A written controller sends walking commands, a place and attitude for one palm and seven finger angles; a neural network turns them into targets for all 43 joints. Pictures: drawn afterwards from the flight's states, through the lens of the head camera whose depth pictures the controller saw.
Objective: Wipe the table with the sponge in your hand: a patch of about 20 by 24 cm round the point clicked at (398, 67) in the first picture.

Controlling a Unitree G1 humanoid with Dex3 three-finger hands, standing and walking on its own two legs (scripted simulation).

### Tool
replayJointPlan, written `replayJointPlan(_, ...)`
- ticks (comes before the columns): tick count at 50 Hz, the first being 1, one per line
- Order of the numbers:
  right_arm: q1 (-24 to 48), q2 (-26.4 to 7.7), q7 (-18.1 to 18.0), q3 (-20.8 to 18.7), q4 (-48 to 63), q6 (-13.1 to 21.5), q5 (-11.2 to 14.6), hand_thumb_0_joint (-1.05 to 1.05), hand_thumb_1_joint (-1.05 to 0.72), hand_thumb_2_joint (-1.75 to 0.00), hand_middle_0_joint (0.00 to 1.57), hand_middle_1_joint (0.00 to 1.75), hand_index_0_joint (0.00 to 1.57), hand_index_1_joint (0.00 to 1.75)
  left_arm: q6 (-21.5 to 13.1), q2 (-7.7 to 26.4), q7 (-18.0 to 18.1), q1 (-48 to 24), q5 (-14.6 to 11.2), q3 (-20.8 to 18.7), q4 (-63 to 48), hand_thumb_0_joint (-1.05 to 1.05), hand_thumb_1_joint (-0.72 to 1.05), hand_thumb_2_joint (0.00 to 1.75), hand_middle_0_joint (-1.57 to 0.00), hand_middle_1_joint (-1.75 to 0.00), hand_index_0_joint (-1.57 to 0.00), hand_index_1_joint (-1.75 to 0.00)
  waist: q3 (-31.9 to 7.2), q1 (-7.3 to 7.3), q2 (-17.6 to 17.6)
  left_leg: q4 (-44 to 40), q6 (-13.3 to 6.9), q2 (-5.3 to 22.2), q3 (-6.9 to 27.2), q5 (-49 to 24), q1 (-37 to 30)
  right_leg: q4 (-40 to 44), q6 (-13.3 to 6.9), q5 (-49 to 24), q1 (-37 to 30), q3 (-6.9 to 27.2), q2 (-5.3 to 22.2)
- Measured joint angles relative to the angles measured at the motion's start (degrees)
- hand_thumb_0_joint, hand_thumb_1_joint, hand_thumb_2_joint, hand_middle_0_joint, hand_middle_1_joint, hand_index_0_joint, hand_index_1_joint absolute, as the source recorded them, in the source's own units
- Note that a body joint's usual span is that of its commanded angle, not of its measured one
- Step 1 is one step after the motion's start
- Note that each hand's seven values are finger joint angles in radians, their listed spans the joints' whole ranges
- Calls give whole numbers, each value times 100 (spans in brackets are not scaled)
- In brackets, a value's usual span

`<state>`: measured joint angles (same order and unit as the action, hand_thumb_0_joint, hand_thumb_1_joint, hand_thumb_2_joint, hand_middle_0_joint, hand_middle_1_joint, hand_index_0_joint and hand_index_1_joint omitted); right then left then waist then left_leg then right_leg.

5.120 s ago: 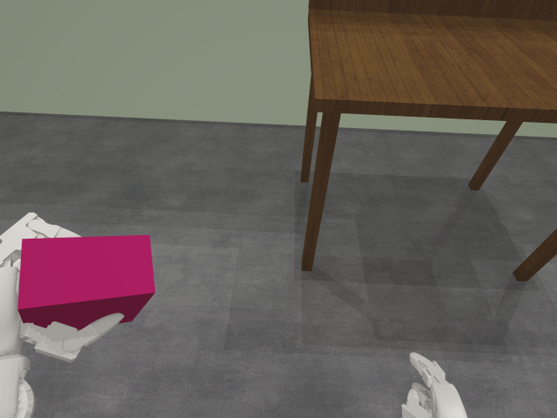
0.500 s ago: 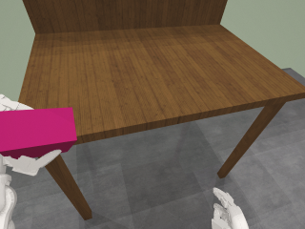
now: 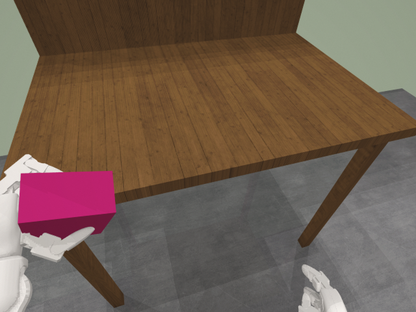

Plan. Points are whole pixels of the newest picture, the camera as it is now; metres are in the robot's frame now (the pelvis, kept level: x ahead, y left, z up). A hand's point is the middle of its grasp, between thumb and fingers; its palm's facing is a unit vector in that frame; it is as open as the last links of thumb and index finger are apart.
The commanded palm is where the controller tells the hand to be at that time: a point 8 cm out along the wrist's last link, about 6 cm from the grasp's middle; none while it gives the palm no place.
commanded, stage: shuffle to correct the standing spot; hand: left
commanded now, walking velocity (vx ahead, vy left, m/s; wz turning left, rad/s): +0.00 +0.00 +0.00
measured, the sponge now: (80, 207) +0.23 +0.23 +0.14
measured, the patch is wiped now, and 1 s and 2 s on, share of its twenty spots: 0.00 0.00 0.00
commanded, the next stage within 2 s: come to a stop and stand still in 0.52 s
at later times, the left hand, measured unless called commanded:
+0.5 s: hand (102, 162) +0.31 +0.22 +0.15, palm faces +0.39 -0.85 -0.35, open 10.4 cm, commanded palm +0.25 +0.26 +0.17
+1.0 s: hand (125, 133) +0.37 +0.20 +0.16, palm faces +0.38 -0.84 -0.38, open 10.4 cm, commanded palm +0.32 +0.24 +0.17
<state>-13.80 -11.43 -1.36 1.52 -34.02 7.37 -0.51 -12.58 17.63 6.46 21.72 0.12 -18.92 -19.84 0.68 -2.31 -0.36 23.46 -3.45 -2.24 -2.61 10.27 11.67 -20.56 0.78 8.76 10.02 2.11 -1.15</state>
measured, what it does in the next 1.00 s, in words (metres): walks ahead: right foot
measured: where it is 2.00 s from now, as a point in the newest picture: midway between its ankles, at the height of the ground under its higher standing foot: outside the picture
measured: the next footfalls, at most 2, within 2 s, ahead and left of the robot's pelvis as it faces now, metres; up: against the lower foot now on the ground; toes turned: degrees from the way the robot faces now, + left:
right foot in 0.76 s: +0.26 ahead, -0.09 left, +0.00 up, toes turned -3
left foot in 1.08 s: +0.24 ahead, +0.11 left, +0.00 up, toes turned -2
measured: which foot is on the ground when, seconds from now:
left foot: down 0.00-0.78, up 0.80-1.00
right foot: down 0.00-0.54, up 0.56-0.74, down 0.76-1.00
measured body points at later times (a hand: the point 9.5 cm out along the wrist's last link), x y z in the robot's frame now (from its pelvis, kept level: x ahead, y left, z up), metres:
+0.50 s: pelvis +0.09 -0.02 -0.02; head +0.09 -0.01 +0.43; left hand +0.29 +0.27 +0.17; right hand +0.26 -0.27 -0.09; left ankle +0.03 +0.07 -0.74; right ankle +0.03 -0.13 -0.74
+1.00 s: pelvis +0.15 -0.03 -0.02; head +0.17 -0.03 +0.43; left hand +0.34 +0.24 +0.18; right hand +0.32 -0.27 -0.10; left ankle +0.19 +0.12 -0.72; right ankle +0.23 -0.10 -0.74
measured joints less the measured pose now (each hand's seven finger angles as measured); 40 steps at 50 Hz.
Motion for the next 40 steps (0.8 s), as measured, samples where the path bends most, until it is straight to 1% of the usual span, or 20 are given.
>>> replayJointPlan(4,59,14,-37,4,32,-27,-9,1,-90,-90,20,30,21,30,84,39,-38,57,-31,41,32,0,-52,100,-70,-136,-71,-135,37,58,-22,3,36,72,58,43,40,74,-80,24,-3,-53,-75)
replayJointPlan(9,134,-20,-60,-19,62,-64,-35,1,-90,-90,20,30,21,30,102,208,-37,222,-151,-65,-278,-1,-52,100,-70,-136,-71,-135,78,88,5,133,113,153,86,206,86,-24,-172,166,34,-77,-160)
replayJointPlan(13,127,-89,-92,-75,78,-128,-25,1,-90,-90,20,30,21,30,89,278,-5,380,-236,-144,-507,-1,-52,100,-70,-136,-71,-135,-49,83,3,427,147,209,45,514,103,-370,-229,478,97,-37,-219)
replayJointPlan(15,113,-131,-114,-108,84,-171,-7,1,-90,-90,20,30,21,30,77,267,7,411,-258,-156,-532,-1,-52,100,-70,-136,-71,-135,-144,76,-15,592,156,231,14,693,101,-564,-249,658,121,-8,-243)
replayJointPlan(19,100,-204,-157,-170,104,-261,60,1,-90,-90,20,30,21,30,83,209,25,318,-269,-119,-399,0,-52,100,-70,-136,-71,-135,-266,106,-73,969,164,271,3,1055,126,-920,-278,1005,144,2,-289)
replayJointPlan(22,138,-232,-165,-208,90,-326,103,1,-90,-90,20,30,21,30,104,200,39,169,-256,-78,-311,0,-52,100,-70,-136,-71,-135,-225,155,-69,1320,162,270,21,1278,187,-1169,-286,1244,146,-20,-290)
replayJointPlan(25,189,-192,-126,-202,82,-385,125,1,-90,-90,20,30,21,30,93,264,40,131,-279,-120,-404,-1,-52,100,-70,-135,-71,-135,-108,170,115,1384,143,153,-64,1359,89,-1450,-253,1478,163,65,-179)
replayJointPlan(26,211,-180,-113,-190,108,-396,131,1,-90,-90,20,30,21,30,73,298,23,192,-336,-176,-522,-1,-52,100,-70,-135,-71,-135,-78,184,158,1249,98,115,-95,1457,-14,-1659,-237,1541,251,89,-154)
replayJointPlan(28,259,-93,-96,-199,162,-391,121,1,-90,-90,20,30,21,30,20,369,46,310,-376,-283,-724,-1,-52,100,-70,-135,-71,-135,33,225,242,1154,35,31,-185,1516,-148,-2521,-187,1442,620,12,-55)
replayJointPlan(30,224,22,-58,-205,199,-335,62,1,-91,-90,20,30,20,30,5,415,72,430,-351,-356,-843,-1,-52,100,-70,-135,-71,-135,110,269,218,1008,15,18,-238,1486,-360,-3478,-200,1717,1049,-137,-42)
replayJointPlan(32,112,119,-30,-182,205,-293,33,1,-91,-90,20,30,21,30,18,452,78,517,-342,-384,-906,-1,-52,100,-70,-135,-71,-135,110,334,125,809,19,50,-225,1469,-573,-3966,-229,1831,1462,-354,-32)
replayJointPlan(33,40,153,-19,-167,204,-287,38,1,-90,-90,20,30,21,30,22,465,77,542,-332,-389,-918,-1,-52,100,-70,-135,-71,-135,103,363,71,713,33,71,-204,1464,-670,-3921,-242,1746,1622,-474,-6)
replayJointPlan(34,-32,175,-10,-148,199,-292,52,1,-90,-90,20,30,21,30,23,480,74,554,-320,-393,-918,-1,-52,100,-70,-135,-71,-135,106,384,19,630,56,91,-178,1464,-761,-3655,-251,1523,1718,-604,37)
replayJointPlan(36,-137,185,-24,-84,190,-316,78,1,-90,-90,20,30,21,30,32,544,67,557,-324,-434,-915,-1,-52,100,-70,-135,-71,-135,188,403,-74,644,126,146,-135,1546,-905,-2656,-261,733,1659,-865,83)
replayJointPlan(37,-179,187,-35,-56,192,-329,82,1,-90,-90,20,30,21,30,42,608,59,543,-333,-469,-908,-1,-52,100,-70,-135,-71,-135,258,411,-98,828,167,172,-119,1651,-922,-2080,-277,246,1508,-976,83)
replayJointPlan(38,-221,188,-39,-36,189,-341,91,1,-90,-90,20,30,21,30,58,684,42,508,-334,-499,-896,-1,-52,100,-70,-135,-71,-135,331,420,-96,1172,215,188,-112,1779,-876,-1628,-342,-124,1286,-1061,90)
replayJointPlan(39,-211,163,-39,-31,137,-360,107,1,-90,-90,20,30,21,30,73,700,20,422,-322,-493,-851,-1,-52,100,-70,-135,-71,-135,403,412,-149,1731,264,253,-86,1857,-693,-1530,-486,56,1126,-1133,57)
replayJointPlan(40,-125,115,-35,-35,52,-388,122,1,-90,-90,20,30,21,30,74,650,5,322,-324,-466,-790,-1,-52,100,-70,-135,-71,-135,494,389,-236,2440,321,294,21,1762,-406,-1580,-592,260,1069,-1189,3)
